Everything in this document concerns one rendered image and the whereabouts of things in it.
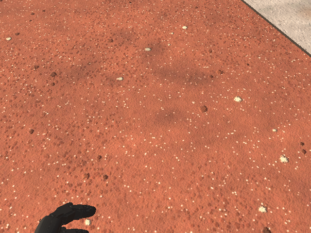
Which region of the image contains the left robot hand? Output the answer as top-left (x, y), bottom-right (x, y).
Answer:
top-left (34, 202), bottom-right (96, 233)

